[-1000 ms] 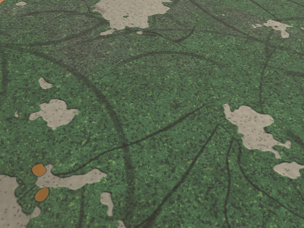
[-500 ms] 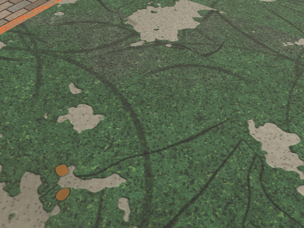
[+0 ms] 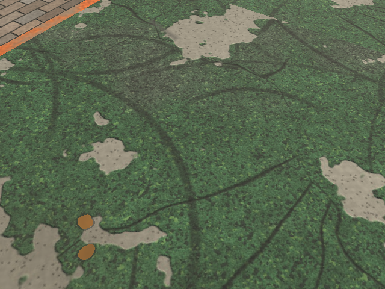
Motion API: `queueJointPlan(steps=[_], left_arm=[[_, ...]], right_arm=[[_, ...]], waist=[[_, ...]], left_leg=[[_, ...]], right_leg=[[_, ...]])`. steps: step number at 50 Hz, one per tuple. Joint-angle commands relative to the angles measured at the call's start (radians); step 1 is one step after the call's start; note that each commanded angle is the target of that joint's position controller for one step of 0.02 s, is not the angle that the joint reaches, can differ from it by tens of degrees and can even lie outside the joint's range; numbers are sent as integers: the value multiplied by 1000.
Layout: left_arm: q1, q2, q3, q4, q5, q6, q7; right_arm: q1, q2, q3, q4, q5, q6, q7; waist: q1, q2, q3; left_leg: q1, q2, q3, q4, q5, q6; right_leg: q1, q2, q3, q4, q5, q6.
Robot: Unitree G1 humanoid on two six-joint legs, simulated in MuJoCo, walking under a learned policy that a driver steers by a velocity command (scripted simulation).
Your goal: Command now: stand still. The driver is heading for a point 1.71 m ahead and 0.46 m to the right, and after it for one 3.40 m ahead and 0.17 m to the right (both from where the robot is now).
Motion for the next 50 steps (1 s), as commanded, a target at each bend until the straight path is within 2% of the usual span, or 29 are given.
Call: queueJointPlan(steps=[1,16,34,35,36,38,39,41,42,43,44,45,46,47,48,49,50], left_arm=[[9,110,20,-16,-1,-8,6],[39,85,9,66,-3,-2,12],[85,53,-7,107,-4,-3,11],[104,38,-11,118,-4,-2,12],[108,36,-11,120,-8,0,13],[94,46,-7,105,-13,-7,15],[79,35,-10,91,-13,-20,12],[66,-5,-19,72,-17,-55,-5],[64,-9,-19,66,-21,-71,-15],[84,-9,-18,66,-27,-84,-24],[134,-18,-19,79,-33,-93,-30],[219,-16,-14,109,-33,-99,-32],[326,33,2,143,-23,-101,-32],[465,175,38,168,-26,-108,-40],[465,185,33,160,-6,-120,-51],[367,117,14,128,-3,-130,-51],[312,81,5,102,-8,-134,-54]], right_arm=[[14,-110,-23,-22,2,-11,-4],[51,-102,-11,83,6,-8,-12],[101,-76,3,156,9,-5,-17],[119,-65,6,168,8,-3,-19],[123,-75,2,171,13,1,-22],[123,-116,-11,159,23,1,-27],[138,-128,-15,156,27,-6,-26],[183,-170,-33,161,37,-26,-19],[178,-178,-38,158,39,-32,-17],[142,-171,-37,143,39,-36,-14],[85,-161,-33,123,43,-37,-11],[22,-145,-28,99,47,-37,-8],[-13,-103,-18,79,42,-44,-5],[-29,-41,-4,43,37,-61,-7],[-32,-63,-10,25,50,-81,-8],[-24,-86,-15,28,60,-95,0],[-1,-78,-14,46,57,-104,10]], waist=[[-3,14,-18],[-5,6,2],[-11,2,19],[-11,8,-4],[-13,19,10],[-22,55,84],[-31,81,116],[-45,180,119],[-42,198,126],[-16,189,138],[25,181,146],[73,146,150],[102,14,116],[131,-273,51],[108,-281,60],[57,-154,119],[36,-110,119]], left_leg=[[-46,50,-44,-108,191,14],[-55,36,-19,-114,172,6],[-68,28,0,-112,139,-2],[-60,20,7,-122,36,0],[-77,12,6,-128,-136,13],[-149,47,-59,-163,-447,63],[-160,92,-125,-195,-514,92],[-112,225,-314,-280,-567,167],[-146,278,-390,-311,-560,200],[-188,289,-397,-315,-533,206],[-242,262,-342,-288,-489,183],[-315,197,-249,-214,-407,140],[-394,106,-118,3,-243,88],[-525,-23,67,346,-166,22],[-623,-12,-4,560,-253,29],[-678,49,-46,674,-180,51],[-687,82,-39,693,-84,68]], right_leg=[[30,2,-9,-51,159,-12],[23,13,-20,-60,150,-21],[0,24,-27,-60,126,-30],[9,37,-42,-58,36,-31],[-11,62,-66,-34,-103,-39],[-112,84,-82,27,-348,-66],[-161,79,-80,62,-355,-77],[-223,78,-112,209,-217,-78],[-207,54,-94,266,-181,-91],[-169,40,-85,250,-185,-112],[-80,39,-91,145,-193,-133],[64,48,-82,0,-157,-144],[204,-27,63,-91,-139,-152],[316,-231,438,-277,-306,-254],[298,-357,713,-362,-361,-337],[266,-350,639,-346,-314,-325],[261,-295,506,-340,-246,-293]])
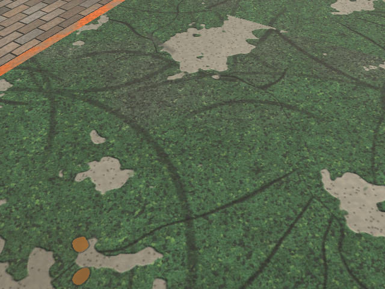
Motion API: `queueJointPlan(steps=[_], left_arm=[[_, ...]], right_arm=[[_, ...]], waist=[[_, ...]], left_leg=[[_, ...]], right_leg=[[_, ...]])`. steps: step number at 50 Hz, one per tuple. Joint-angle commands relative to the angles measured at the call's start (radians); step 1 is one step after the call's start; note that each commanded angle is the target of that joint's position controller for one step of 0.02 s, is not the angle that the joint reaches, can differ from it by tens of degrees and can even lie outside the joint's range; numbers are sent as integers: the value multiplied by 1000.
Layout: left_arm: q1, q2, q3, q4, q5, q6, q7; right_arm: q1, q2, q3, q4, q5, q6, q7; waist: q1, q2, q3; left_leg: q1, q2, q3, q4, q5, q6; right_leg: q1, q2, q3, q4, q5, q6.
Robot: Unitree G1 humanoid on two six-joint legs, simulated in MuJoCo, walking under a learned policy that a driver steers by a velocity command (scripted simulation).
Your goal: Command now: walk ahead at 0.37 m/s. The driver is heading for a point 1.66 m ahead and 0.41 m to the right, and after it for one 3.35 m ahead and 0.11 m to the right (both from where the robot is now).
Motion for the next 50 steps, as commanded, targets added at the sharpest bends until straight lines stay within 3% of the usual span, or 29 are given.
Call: queueJointPlan(steps=[1,2,4,8,12,14,15,16,17,18,19,20,21,22,23,24,26,30,35,38,41,43,44,45,46,47,48,49,50], left_arm=[[97,131,15,-22,-1,-16,-11],[97,105,5,-26,-1,-10,-10],[151,77,-5,-17,8,6,-2],[154,135,1,-43,15,25,25],[178,172,17,-42,-4,22,32],[166,177,25,-43,-10,26,33],[150,185,30,-49,-7,30,32],[136,198,35,-55,-2,36,32],[119,196,36,-63,6,45,30],[103,189,30,-80,15,50,28],[181,94,3,-105,25,40,17],[223,12,-20,-91,4,12,10],[129,114,7,-121,-27,-14,6],[27,158,18,-154,-46,-26,7],[-19,155,22,-162,-38,-27,14],[-17,151,32,-159,-23,-17,21],[22,105,32,-152,-15,11,23],[-122,120,42,-216,2,26,28],[-306,91,28,-270,-6,16,2],[-391,91,20,-309,-15,18,-15],[-446,102,20,-356,-17,15,-40],[-419,126,29,-373,-15,15,-54],[-354,154,44,-367,-14,17,-57],[-208,194,70,-333,-15,20,-56],[-31,274,105,-297,-14,25,-44],[48,383,131,-291,-14,29,-37],[61,301,105,-299,-9,29,-33],[19,254,90,-303,0,26,-29],[-62,231,83,-325,-1,24,-27]], right_arm=[[-122,-76,-16,-105,-4,-61,16],[-153,-97,-27,-111,-13,-65,20],[-185,-71,-28,-120,-18,-62,35],[-365,-6,-1,-194,-18,-52,46],[-463,-39,3,-242,-9,-49,59],[-468,-67,-3,-257,-9,-52,65],[-439,-88,-13,-255,-11,-55,67],[-379,-115,-26,-243,-11,-56,66],[-239,-149,-48,-202,-9,-54,60],[-66,-190,-71,-152,-5,-48,51],[87,-283,-93,-123,-31,-41,42],[116,-258,-82,-108,-31,-37,49],[19,-185,-58,-113,-25,-43,53],[-78,-142,-46,-134,-26,-47,52],[-153,-118,-37,-144,-35,-55,58],[-190,-89,-29,-147,-45,-63,62],[-189,-71,-24,-128,-47,-65,66],[-113,-125,-33,-89,-44,-69,41],[-39,-157,-36,-70,-42,-61,16],[24,-163,-38,-42,-37,-53,14],[44,-167,-43,-32,-35,-30,11],[17,-191,-50,-48,-35,-15,7],[2,-204,-53,-59,-38,-6,3],[-15,-202,-51,-73,-42,5,-2],[-9,-189,-41,-101,-51,5,-10],[89,-52,6,-142,-70,-25,11],[40,-105,-3,-137,-49,-72,26],[-65,-174,-24,-176,-10,-99,37],[-115,-170,-21,-191,-7,-110,33]], waist=[[21,-115,168],[24,-112,159],[34,-136,124],[56,-113,149],[54,-141,181],[26,-136,174],[-2,-141,143],[-41,-158,85],[-113,-164,-6],[-192,-153,-110],[-178,44,-273],[-151,238,-403],[-139,168,-236],[-109,101,-101],[-70,5,-29],[-31,7,-13],[9,36,8],[-1,13,81],[-61,6,88],[-93,-4,107],[-96,-6,113],[-64,23,77],[-24,46,24],[53,42,-59],[121,-15,-163],[61,-267,-301],[86,-204,-378],[92,-174,-238],[60,-84,-143]], left_leg=[[-537,84,-20,198,133,40],[-525,105,-3,149,188,37],[-485,109,44,76,246,16],[-399,76,98,-206,366,-31],[-280,49,105,-369,449,-22],[-257,45,91,-416,439,7],[-205,29,96,-427,421,24],[-109,1,114,-419,399,43],[64,-30,132,-413,384,68],[315,1,93,-408,379,101],[698,260,-283,-428,221,222],[791,420,-724,-655,34,319],[653,373,-670,-711,-7,263],[483,344,-498,-723,78,227],[318,306,-370,-752,217,207],[222,263,-272,-773,298,188],[122,221,-181,-824,333,190],[97,216,-109,-885,386,212],[163,186,38,-896,448,155],[283,223,77,-879,457,146],[430,268,104,-806,542,124],[469,276,136,-698,808,101],[470,270,157,-587,1006,87],[427,238,197,-391,1122,60],[218,200,214,-110,961,21],[-251,4,187,297,267,-52],[-399,-40,-17,420,-103,-32],[-485,19,-49,434,-34,-5],[-464,67,-37,365,54,5]], right_leg=[[260,-318,483,-395,-48,-155],[269,-284,388,-400,83,-127],[282,-234,264,-399,285,-109],[173,-207,158,-434,369,-122],[136,-239,130,-466,370,-127],[206,-267,117,-428,468,-111],[240,-274,103,-376,610,-98],[262,-273,86,-288,809,-85],[246,-246,57,-123,966,-65],[123,-205,36,95,929,-35],[-228,-83,2,479,531,15],[-414,52,97,762,-170,39],[-514,-13,167,858,-154,9],[-534,-66,131,849,-73,-10],[-485,-115,113,785,13,-12],[-419,-151,113,723,61,-12],[-344,-172,106,659,84,-6],[-468,-193,83,477,217,35],[-449,-145,30,159,485,32],[-483,-122,31,81,481,15],[-538,-106,25,38,377,-19],[-460,-64,-25,33,274,-50],[-357,-25,-61,40,232,-70],[-167,24,-87,8,250,-96],[137,-45,62,3,271,-151],[544,-310,609,-65,91,-344],[625,-369,857,-226,50,-359],[532,-331,701,-238,102,-294],[375,-290,558,-246,204,-264]])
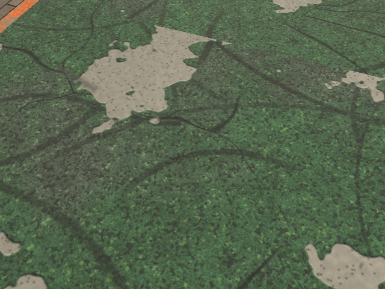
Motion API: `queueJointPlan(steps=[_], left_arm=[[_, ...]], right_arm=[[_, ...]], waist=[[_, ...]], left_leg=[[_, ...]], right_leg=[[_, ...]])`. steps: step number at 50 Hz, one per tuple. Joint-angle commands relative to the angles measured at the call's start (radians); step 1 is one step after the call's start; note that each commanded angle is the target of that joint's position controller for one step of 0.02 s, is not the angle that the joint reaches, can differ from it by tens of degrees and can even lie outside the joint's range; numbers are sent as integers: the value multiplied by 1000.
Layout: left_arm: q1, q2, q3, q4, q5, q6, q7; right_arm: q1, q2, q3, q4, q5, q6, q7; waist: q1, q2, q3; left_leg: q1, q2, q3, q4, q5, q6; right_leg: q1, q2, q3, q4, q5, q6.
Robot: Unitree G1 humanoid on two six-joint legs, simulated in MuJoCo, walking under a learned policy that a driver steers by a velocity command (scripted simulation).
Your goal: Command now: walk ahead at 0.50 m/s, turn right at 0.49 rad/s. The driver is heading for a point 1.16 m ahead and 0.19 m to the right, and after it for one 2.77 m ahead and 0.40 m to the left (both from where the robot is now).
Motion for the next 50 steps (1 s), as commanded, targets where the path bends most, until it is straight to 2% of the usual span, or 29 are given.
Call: queueJointPlan(steps=[1,2,3,5,8,11,15,18,19,20,21,22,23,24,25,26,27,28,31,36,39,42,44,45,46,47,48,49,50], left_arm=[[146,137,37,-38,8,-3,11],[108,115,29,-54,17,-4,12],[92,110,28,-63,17,-3,14],[111,134,35,-64,8,-6,24],[167,166,46,-55,0,-2,46],[208,169,47,-47,-4,7,57],[253,164,49,-30,-12,16,62],[237,166,52,-40,-5,28,71],[223,150,47,-49,-4,33,70],[215,108,31,-64,2,32,66],[241,50,9,-85,23,31,64],[389,22,-1,-117,-20,18,61],[364,140,19,-80,-31,20,66],[255,184,32,-93,-23,27,65],[211,168,33,-101,-13,32,67],[179,153,35,-114,-3,33,64],[186,131,35,-121,-8,38,56],[190,110,32,-124,-14,43,52],[149,79,26,-160,-11,53,49],[40,42,7,-194,-3,35,32],[-72,29,-5,-229,-3,23,13],[-134,45,-4,-263,-7,18,0],[-98,78,10,-264,-2,17,-3],[1,107,28,-238,3,17,0],[155,155,55,-187,5,20,8],[336,236,80,-152,13,30,27],[326,306,81,-148,16,28,28],[333,211,58,-153,12,22,24],[270,180,44,-150,12,16,22]], right_arm=[[-76,-142,-30,-117,7,-64,0],[-64,-143,-38,-118,-4,-51,-6],[-53,-132,-40,-124,-10,-35,-7],[-56,-103,-39,-137,-24,-14,-12],[-181,-87,-36,-186,-27,-6,-17],[-290,-65,-27,-222,-17,-15,-9],[-353,-103,-36,-261,-3,-27,5],[-305,-143,-50,-259,0,-43,14],[-231,-156,-60,-239,-3,-48,11],[-116,-189,-74,-220,-17,-53,5],[41,-247,-88,-207,-21,-48,-3],[86,-306,-103,-171,-25,-33,6],[37,-188,-79,-204,-7,-30,10],[-6,-131,-64,-216,-4,-24,7],[-54,-122,-57,-221,-14,-19,7],[-80,-103,-52,-214,-18,-15,7],[-87,-100,-49,-208,-24,-16,4],[-85,-98,-51,-200,-23,-20,4],[-71,-129,-64,-178,-14,-30,4],[-34,-154,-66,-145,-7,-18,6],[23,-177,-68,-117,8,-4,5],[73,-198,-71,-83,20,17,5],[63,-220,-75,-74,26,29,1],[48,-228,-75,-72,28,36,-3],[49,-211,-66,-72,25,38,-8],[44,-160,-43,-104,-5,31,-10],[156,-41,-5,-124,-13,8,4],[83,-149,-31,-110,17,-11,12],[-4,-172,-40,-147,40,-20,16]], waist=[[60,17,-144],[21,2,-122],[1,-16,-110],[-10,-31,-94],[23,-41,-55],[66,-75,-44],[81,-89,-42],[43,-119,-54],[4,-122,-83],[-51,-93,-180],[-95,51,-329],[-8,422,-388],[-35,246,-292],[-59,136,-178],[-38,63,-118],[-23,65,-70],[-4,96,-60],[0,113,-58],[2,90,-43],[-25,61,-22],[-63,54,11],[-64,73,30],[-15,104,-5],[52,110,-70],[125,94,-166],[190,-26,-305],[88,-261,-426],[141,-144,-421],[126,-127,-261]], left_leg=[[-497,73,-86,120,105,21],[-416,100,-91,57,135,12],[-373,105,-89,17,145,-2],[-350,97,-67,-66,189,-40],[-377,68,-56,-290,360,-78],[-306,19,-49,-515,530,-76],[-262,-3,-84,-626,536,-60],[-194,-5,-90,-660,409,-25],[-93,-9,-70,-696,397,-3],[107,53,-110,-687,384,40],[372,232,-296,-674,331,91],[611,419,-782,-788,96,245],[540,396,-765,-823,-71,212],[416,353,-579,-829,-19,165],[294,308,-455,-848,121,146],[215,273,-369,-871,220,144],[163,249,-296,-896,277,135],[141,234,-244,-919,314,139],[141,242,-139,-957,441,168],[161,207,3,-977,554,165],[195,216,34,-973,547,159],[289,262,24,-937,608,151],[329,271,42,-847,839,131],[317,250,74,-727,993,111],[232,208,113,-547,1019,81],[-19,156,133,-228,682,40],[-375,-27,47,89,-118,-8],[-472,9,-91,194,-142,3],[-536,52,-71,193,-58,13]], right_leg=[[505,-283,469,-315,109,-202],[401,-251,408,-340,179,-190],[340,-228,382,-361,206,-191],[262,-206,324,-383,269,-201],[225,-171,279,-392,243,-178],[203,-137,263,-376,131,-130],[282,-178,356,-310,62,-110],[349,-208,434,-215,97,-93],[342,-180,433,-154,132,-76],[290,-122,390,10,140,-46],[143,-34,279,302,-95,-3],[-222,54,199,584,-471,44],[-319,-32,237,698,-412,55],[-332,-65,209,707,-312,60],[-286,-102,184,682,-238,69],[-268,-128,181,633,-193,72],[-222,-153,173,607,-165,71],[-206,-161,156,590,-150,74],[-258,-177,141,529,-85,86],[-225,-152,104,233,120,82],[-190,-133,39,90,165,71],[-189,-115,15,14,78,42],[-90,-76,-14,-30,2,7],[65,-42,-39,-74,29,-19],[308,-23,-44,-98,91,-47],[639,-210,186,-51,158,-110],[879,-445,687,-178,-12,-270],[851,-439,732,-244,-82,-253],[726,-399,563,-259,-6,-212]])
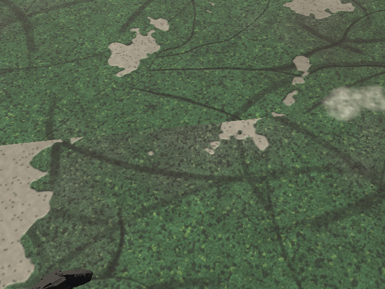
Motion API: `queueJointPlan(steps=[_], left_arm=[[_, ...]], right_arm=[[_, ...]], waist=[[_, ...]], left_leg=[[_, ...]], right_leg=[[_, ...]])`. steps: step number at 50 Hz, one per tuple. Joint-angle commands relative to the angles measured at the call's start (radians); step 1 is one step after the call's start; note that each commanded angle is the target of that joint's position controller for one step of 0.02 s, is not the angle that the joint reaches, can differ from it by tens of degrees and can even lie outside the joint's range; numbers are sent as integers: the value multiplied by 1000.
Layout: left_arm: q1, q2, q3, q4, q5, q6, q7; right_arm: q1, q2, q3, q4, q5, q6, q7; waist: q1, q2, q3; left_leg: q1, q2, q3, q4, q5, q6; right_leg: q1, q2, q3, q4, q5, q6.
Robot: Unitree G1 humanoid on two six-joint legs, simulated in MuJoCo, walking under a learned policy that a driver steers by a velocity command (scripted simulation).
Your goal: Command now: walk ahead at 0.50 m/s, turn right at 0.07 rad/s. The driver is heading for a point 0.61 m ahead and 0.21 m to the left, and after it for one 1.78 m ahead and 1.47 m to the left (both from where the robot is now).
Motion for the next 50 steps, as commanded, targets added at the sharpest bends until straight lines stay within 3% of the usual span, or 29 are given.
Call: queueJointPlan(steps=[1,2,3,6,9,13,16,19,22,23,24,25,26,27,28,29,30,31,33,35,39,42,45,47,48,49,50], left_arm=[[235,157,53,15,0,-11,7],[185,127,46,14,6,-15,4],[156,103,40,14,13,-23,2],[144,110,48,49,14,-52,4],[171,120,54,85,25,-59,19],[178,139,57,110,19,-57,33],[228,156,63,145,10,-45,41],[256,171,71,171,-3,-21,46],[226,209,80,166,-8,4,60],[214,219,81,162,-8,14,65],[201,215,76,156,-12,17,71],[229,162,54,132,14,4,71],[296,47,16,88,20,-31,52],[189,140,32,79,-15,-71,33],[114,156,34,52,-42,-87,25],[100,141,31,52,-27,-93,31],[95,155,41,59,1,-87,39],[113,156,45,60,10,-75,38],[138,134,44,58,18,-52,39],[95,111,36,41,22,-40,43],[-56,76,18,7,16,-45,34],[-129,95,22,-16,0,-56,20],[-116,135,38,-20,-5,-71,9],[-7,158,56,7,-4,-81,12],[102,192,70,22,11,-86,19],[254,251,83,34,18,-82,29],[298,309,97,75,24,-69,17]], right_arm=[[-93,-132,-21,-116,18,-48,3],[-98,-126,-25,-110,3,-40,1],[-66,-116,-27,-97,2,-25,2],[-44,-67,-23,-88,5,15,-4],[-119,-62,-27,-113,0,23,-8],[-219,-41,-20,-144,-7,12,12],[-311,-23,-9,-188,-8,10,28],[-368,-27,-8,-238,-7,10,48],[-307,-66,-29,-259,-4,15,60],[-205,-101,-48,-242,-2,18,58],[-47,-157,-80,-206,0,19,46],[86,-257,-111,-186,-1,30,21],[36,-305,-112,-214,3,21,22],[60,-220,-88,-221,-5,16,26],[31,-172,-76,-221,-9,9,24],[-33,-151,-69,-229,-7,4,24],[-91,-113,-58,-243,-9,3,20],[-120,-106,-53,-262,-20,4,15],[-129,-119,-58,-272,-18,2,7],[-111,-148,-65,-267,-15,1,-6],[-63,-159,-70,-255,-3,14,-23],[-11,-162,-72,-239,2,25,-26],[-2,-154,-72,-237,1,32,-30],[-31,-136,-68,-250,-2,36,-30],[-37,-91,-51,-263,-8,32,-27],[-10,-31,-29,-284,-31,30,-27],[127,-16,-21,-316,13,19,-25]], waist=[[129,-57,-176],[97,-47,-124],[63,-61,-111],[31,-58,-67],[49,-47,-18],[82,-40,13],[124,-24,47],[135,-30,56],[77,-84,-22],[17,-92,-85],[-69,-66,-169],[-100,95,-272],[7,289,-392],[-70,148,-415],[-66,105,-281],[-12,2,-176],[22,0,-133],[52,26,-110],[76,35,-95],[71,36,-71],[10,79,-52],[-21,98,-51],[1,122,-55],[68,142,-85],[121,112,-176],[163,-40,-321],[83,-398,-375]], left_leg=[[-558,60,-86,277,92,28],[-514,85,-85,224,148,21],[-449,105,-98,201,191,16],[-421,102,-117,150,266,-8],[-511,85,-156,30,412,-23],[-494,58,-105,-195,608,-14],[-520,50,-63,-297,616,6],[-559,34,-20,-350,503,37],[-411,-48,69,-355,347,92],[-273,-92,92,-363,321,118],[-28,-125,77,-429,383,158],[280,57,-212,-437,437,230],[575,279,-803,-593,267,441],[591,274,-813,-673,214,400],[484,241,-658,-674,258,358],[318,195,-541,-680,364,323],[199,162,-460,-692,463,304],[111,140,-426,-715,528,303],[22,119,-378,-745,611,311],[-39,94,-321,-760,652,302],[-86,22,-258,-736,538,230],[-49,46,-321,-698,454,213],[37,83,-421,-614,414,192],[36,60,-439,-523,457,160],[-16,8,-393,-361,462,127],[-161,-78,-281,-66,210,83],[-517,-153,-200,211,-126,38]], right_leg=[[583,-313,445,-283,94,-205],[471,-280,359,-316,157,-187],[397,-257,300,-355,177,-175],[299,-253,189,-442,207,-179],[316,-244,94,-473,217,-158],[349,-225,-26,-489,224,-113],[435,-254,-70,-476,247,-103],[556,-289,-95,-407,350,-88],[602,-294,-136,-223,801,-51],[582,-278,-153,-74,923,-33],[476,-236,-177,144,870,3],[206,-177,-179,471,437,50],[-200,57,-14,812,-404,109],[-308,5,166,850,-391,76],[-351,-36,151,805,-317,52],[-319,-81,141,700,-245,48],[-254,-111,135,612,-209,56],[-191,-124,137,581,-184,65],[-150,-124,119,502,-160,95],[-152,-112,98,390,-81,126],[-77,-51,83,76,193,142],[-34,-17,96,-34,239,135],[-2,-11,124,-99,146,101],[144,-8,103,-154,111,59],[338,-80,153,-145,101,13],[600,-264,351,-139,53,-43],[809,-450,846,-261,-230,-199]])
